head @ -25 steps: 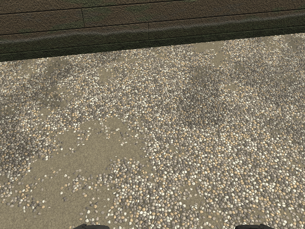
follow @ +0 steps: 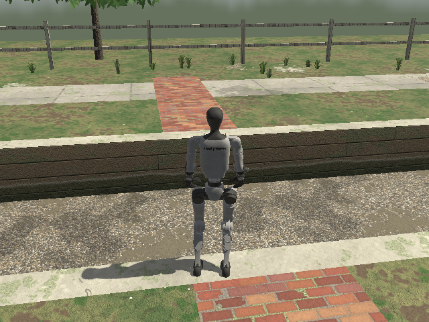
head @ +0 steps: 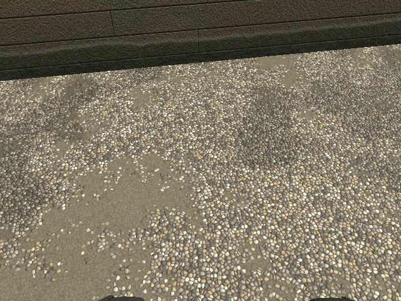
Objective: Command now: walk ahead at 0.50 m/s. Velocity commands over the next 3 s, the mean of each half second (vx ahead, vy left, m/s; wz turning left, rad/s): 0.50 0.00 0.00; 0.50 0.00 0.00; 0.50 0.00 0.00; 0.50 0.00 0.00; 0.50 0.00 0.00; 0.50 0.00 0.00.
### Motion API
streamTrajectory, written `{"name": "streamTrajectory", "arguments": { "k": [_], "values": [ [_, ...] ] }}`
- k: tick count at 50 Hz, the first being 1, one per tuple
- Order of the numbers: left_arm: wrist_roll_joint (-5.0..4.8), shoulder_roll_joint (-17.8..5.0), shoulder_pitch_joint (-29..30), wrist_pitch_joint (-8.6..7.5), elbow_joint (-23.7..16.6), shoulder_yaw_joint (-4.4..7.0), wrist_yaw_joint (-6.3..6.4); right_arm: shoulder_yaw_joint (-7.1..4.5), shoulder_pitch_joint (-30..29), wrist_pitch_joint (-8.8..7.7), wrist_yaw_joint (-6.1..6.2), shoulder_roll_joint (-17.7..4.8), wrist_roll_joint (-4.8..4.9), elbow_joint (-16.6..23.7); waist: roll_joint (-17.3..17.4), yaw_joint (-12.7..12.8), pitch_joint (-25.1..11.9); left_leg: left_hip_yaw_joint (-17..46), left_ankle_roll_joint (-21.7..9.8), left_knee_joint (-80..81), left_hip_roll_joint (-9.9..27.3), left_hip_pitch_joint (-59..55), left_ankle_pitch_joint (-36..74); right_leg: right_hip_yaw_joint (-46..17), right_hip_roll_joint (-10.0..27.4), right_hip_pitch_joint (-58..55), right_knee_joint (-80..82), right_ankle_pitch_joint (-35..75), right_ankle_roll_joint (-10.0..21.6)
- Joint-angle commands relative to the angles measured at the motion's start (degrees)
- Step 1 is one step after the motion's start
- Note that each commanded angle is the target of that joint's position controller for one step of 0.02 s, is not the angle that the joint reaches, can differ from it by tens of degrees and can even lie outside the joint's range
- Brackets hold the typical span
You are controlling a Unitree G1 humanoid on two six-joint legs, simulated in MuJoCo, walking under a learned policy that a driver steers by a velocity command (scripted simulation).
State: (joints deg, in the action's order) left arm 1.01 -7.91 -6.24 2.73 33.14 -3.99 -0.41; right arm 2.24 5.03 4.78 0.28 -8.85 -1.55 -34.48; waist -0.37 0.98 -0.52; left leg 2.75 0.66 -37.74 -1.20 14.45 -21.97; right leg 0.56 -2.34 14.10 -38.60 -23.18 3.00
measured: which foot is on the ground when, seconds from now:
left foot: down 0.00-1.00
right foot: down 0.00-1.00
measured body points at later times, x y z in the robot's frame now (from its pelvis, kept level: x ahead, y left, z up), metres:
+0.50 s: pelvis +0.00 +0.00 +0.00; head -0.01 -0.01 +0.45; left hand +0.20 +0.19 -0.07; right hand +0.21 -0.20 -0.08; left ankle -0.02 +0.13 -0.72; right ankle -0.03 -0.09 -0.72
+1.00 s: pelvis +0.00 +0.00 +0.00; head -0.01 -0.01 +0.45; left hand +0.19 +0.19 -0.08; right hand +0.21 -0.20 -0.08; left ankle -0.02 +0.13 -0.72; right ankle -0.03 -0.09 -0.72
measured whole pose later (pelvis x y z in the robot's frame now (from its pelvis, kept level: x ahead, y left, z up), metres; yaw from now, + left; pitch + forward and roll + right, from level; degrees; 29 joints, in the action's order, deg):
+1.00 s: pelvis +0.00 +0.00 +0.00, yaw +1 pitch -1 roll +1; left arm 1.3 -7.8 -7.2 2.7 32.5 -4.1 -0.7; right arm 2.3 5.0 5.0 0.5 -8.9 -1.7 -34.7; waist -0.4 1.1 -0.6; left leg 3.5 1.1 -38.3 -1.4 15.0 -22.2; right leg 1.7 -1.9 14.6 -39.5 -23.8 3.3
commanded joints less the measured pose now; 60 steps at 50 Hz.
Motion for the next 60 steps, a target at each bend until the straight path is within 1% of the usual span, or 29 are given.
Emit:
{"name": "streamTrajectory", "arguments": {
  "k": [1,4,5,7,10,11,13,15,18,19,21,24,25,27,30,32,35,36,38,41,43,45,46,48,51,54,57,58,60],
  "values": [
    [-0.03,-3.6,7.8,-0.75,-6.6,0.92,-0.13,-0.87,-7.3,-0.79,0.06,-3.8,0.18,6.3,-0.8,0.1,-0.4,1.9,-1.1,3.5,1.6,-1.7,17.0,-4.1,4.7,4.1,6.9,20.6,0.8],
    [0.64,-3.0,4.9,-1.15,-5.8,0.90,-0.50,-1.11,-6.0,-0.56,0.05,-3.9,-0.11,5.9,-0.3,0.6,-4.9,2.1,-1.3,2.6,1.9,-3.9,19.5,-3.3,4.4,2.5,5.8,21.9,0.5],
    [-0.28,-3.5,2.2,-1.15,-4.5,1.03,0.42,-1.07,-3.0,-1.22,0.27,-3.3,-0.03,4.6,-0.3,-0.6,-9.0,1.3,-1.3,3.2,0.9,-6.7,8.3,-5.5,4.7,0.8,8.3,13.0,0.8],
    [-0.03,-3.5,7.6,-0.81,-6.7,0.89,-0.13,-0.86,-7.3,-0.78,0.09,-3.8,0.16,6.2,-0.8,0.1,-0.4,1.9,-1.1,3.4,1.6,-1.7,17.0,-4.0,4.8,4.2,6.8,20.6,0.8],
    [-0.27,-3.5,2.1,-1.01,-4.7,0.98,0.40,-1.02,-3.1,-1.13,0.24,-3.3,-0.04,4.6,-0.5,-0.5,-8.1,1.3,-1.2,3.1,0.8,-6.3,8.4,-5.4,4.7,1.4,8.5,12.9,0.8],
    [0.19,-3.3,6.6,-1.06,-6.4,0.84,-0.26,-0.85,-6.7,-0.75,0.10,-3.6,0.03,6.1,-0.8,0.2,-1.8,1.9,-1.1,3.1,1.6,-2.3,18.1,-3.7,4.6,3.7,6.4,21.1,0.7],
    [-0.33,-3.5,2.3,-1.06,-4.7,1.01,0.43,-1.07,-3.4,-1.20,0.29,-3.4,-0.02,4.6,-0.4,-0.5,-7.9,1.3,-1.3,3.0,0.7,-6.2,8.2,-5.5,4.9,1.3,8.4,13.0,0.9],
    [0.01,-3.4,7.2,-0.80,-6.8,0.82,-0.14,-0.79,-7.2,-0.75,0.09,-3.7,0.11,6.1,-1.0,0.1,-0.3,2.0,-1.0,3.2,1.6,-1.5,17.3,-3.9,4.8,4.4,6.7,20.5,0.9],
    [0.66,-3.0,4.4,-1.28,-6.0,0.86,-0.47,-1.09,-5.9,-0.60,0.14,-3.9,-0.15,5.8,-0.2,0.6,-5.1,2.2,-1.2,2.3,1.8,-3.8,20.0,-3.1,4.6,2.5,5.6,22.1,0.6],
    [-0.28,-3.4,1.7,-1.28,-4.6,0.99,0.45,-1.04,-3.0,-1.24,0.37,-3.3,-0.04,4.5,-0.3,-0.5,-9.1,1.4,-1.2,3.0,0.8,-6.7,8.8,-5.3,4.8,0.8,8.2,13.3,0.8],
    [-0.02,-3.4,7.1,-0.91,-6.8,0.84,-0.09,-0.84,-7.3,-0.77,0.17,-3.8,0.12,6.1,-0.8,0.1,-0.4,2.0,-1.0,3.1,1.5,-1.5,17.3,-3.8,4.9,4.2,6.7,20.9,0.9],
    [0.64,-2.9,4.3,-1.29,-6.0,0.82,-0.46,-1.07,-6.0,-0.53,0.15,-3.9,-0.17,5.8,-0.4,0.6,-5.1,2.2,-1.2,2.2,1.7,-3.7,19.9,-3.0,4.7,2.6,5.5,22.2,0.6],
    [-0.29,-3.4,1.5,-1.29,-4.7,0.96,0.45,-1.03,-3.0,-1.18,0.37,-3.2,-0.06,4.4,-0.5,-0.5,-9.1,1.5,-1.2,2.9,0.7,-6.6,8.7,-5.2,4.9,0.8,8.1,13.4,0.9],
    [-0.03,-3.4,7.0,-0.94,-6.9,0.82,-0.09,-0.84,-7.3,-0.74,0.18,-3.7,0.09,6.1,-0.9,0.1,-0.5,2.0,-1.0,3.0,1.4,-1.5,17.2,-3.8,5.0,4.3,6.7,20.8,0.9],
    [-0.28,-3.4,1.5,-1.13,-4.8,0.92,0.43,-0.98,-3.1,-1.08,0.33,-3.2,-0.06,4.5,-0.7,-0.5,-8.1,1.5,-1.1,2.8,0.6,-6.1,8.7,-5.1,5.0,1.5,8.3,13.1,0.9],
    [0.05,-3.3,6.7,-0.99,-6.9,0.81,-0.10,-0.82,-7.2,-0.78,0.19,-3.8,0.05,6.0,-0.8,0.1,-0.6,2.2,-1.0,3.0,1.4,-1.5,17.6,-3.7,5.0,4.1,6.6,20.7,0.9],
    [0.66,-2.9,4.0,-1.37,-6.1,0.81,-0.43,-1.04,-6.0,-0.56,0.22,-3.9,-0.18,5.7,-0.2,0.7,-5.1,2.4,-1.2,2.1,1.7,-3.6,20.2,-2.8,4.7,2.6,5.4,22.1,0.7],
    [-0.28,-3.4,1.2,-1.36,-4.7,0.95,0.47,-0.99,-3.0,-1.18,0.44,-3.2,-0.05,4.4,-0.4,-0.4,-9.1,1.6,-1.2,2.7,0.7,-6.5,8.9,-4.9,5.0,0.9,8.0,13.4,0.9],
    [-0.01,-3.3,6.7,-1.00,-7.0,0.79,-0.07,-0.81,-7.3,-0.72,0.23,-3.7,0.08,6.0,-0.9,0.1,-0.5,2.2,-1.0,2.9,1.3,-1.3,17.4,-3.5,5.1,4.3,6.5,20.8,0.9],
    [-0.26,-3.4,1.2,-1.19,-4.9,0.90,0.44,-0.95,-3.1,-1.06,0.37,-3.2,-0.06,4.4,-0.7,-0.4,-8.2,1.6,-1.1,2.6,0.6,-6.0,8.8,-4.9,5.1,1.5,8.2,13.2,0.9],
    [0.06,-3.3,6.3,-1.00,-7.1,0.77,-0.20,-0.82,-7.3,-0.78,0.30,-4.0,0.00,5.9,-0.3,0.2,-0.3,2.3,-1.0,2.9,1.2,-1.1,18.2,-3.4,5.0,4.2,6.3,21.0,1.0],
    [0.68,-2.9,3.9,-1.22,-6.3,0.78,-0.57,-1.03,-6.3,-0.56,0.31,-4.2,-0.23,5.6,0.1,0.8,-4.3,2.5,-1.2,2.0,1.6,-3.0,20.9,-2.5,4.7,2.8,5.2,22.2,0.7],
    [-0.23,-3.5,0.7,-1.16,-4.9,0.93,0.30,-0.94,-3.2,-1.11,0.52,-3.4,-0.13,4.2,-0.3,-0.2,-8.3,1.8,-1.2,2.6,0.6,-6.0,9.9,-4.6,5.0,1.4,7.9,13.5,0.9],
    [0.16,-3.3,6.2,-1.03,-7.1,0.77,-0.23,-0.77,-7.2,-0.78,0.34,-3.9,0.01,5.8,-0.8,0.2,-0.7,2.3,-1.0,2.7,1.2,-1.2,18.5,-3.2,5.0,4.0,6.2,21.2,1.0],
    [-0.25,-3.5,0.6,-1.16,-4.9,0.92,0.32,-0.93,-3.2,-1.11,0.52,-3.4,-0.13,4.2,-0.6,-0.2,-8.4,1.7,-1.2,2.5,0.5,-6.0,9.8,-4.6,5.1,1.4,7.9,13.8,0.9],
    [0.06,-3.4,6.2,-0.83,-7.3,0.75,-0.19,-0.75,-7.4,-0.81,0.29,-4.1,0.04,5.7,-0.9,0.2,0.1,2.3,-1.0,2.7,1.1,-0.8,18.4,-3.2,5.1,4.4,6.4,21.1,1.1],
    [0.81,-2.9,3.0,-1.41,-6.2,0.80,-0.52,-0.97,-5.8,-0.66,0.38,-4.1,-0.30,5.3,-0.2,0.8,-5.6,2.5,-1.2,1.7,1.6,-3.6,21.7,-2.2,4.7,2.2,5.0,22.6,0.7],
    [-0.23,-3.5,0.2,-1.37,-4.8,0.97,0.37,-0.93,-3.0,-1.26,0.62,-3.5,-0.12,3.9,-0.2,-0.2,-9.4,1.8,-1.3,2.5,0.5,-6.4,10.3,-4.4,5.1,0.7,7.6,14.0,0.9],
    [-0.63,-4.0,3.0,-0.77,-5.7,1.03,0.71,-0.68,-4.6,-1.34,0.50,-3.2,-0.09,4.2,-1.4,-0.6,-3.0,1.6,-1.1,3.1,0.1,-3.5,7.5,-5.6,5.6,3.3,9.3,12.0,1.3]
  ]
}}
Next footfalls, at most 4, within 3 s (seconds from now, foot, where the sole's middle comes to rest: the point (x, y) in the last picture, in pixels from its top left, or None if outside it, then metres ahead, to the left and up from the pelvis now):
none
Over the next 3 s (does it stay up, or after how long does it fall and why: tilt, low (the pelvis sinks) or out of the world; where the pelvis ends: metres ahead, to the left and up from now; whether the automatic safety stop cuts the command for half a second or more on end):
stays up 0.00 -0.01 0.00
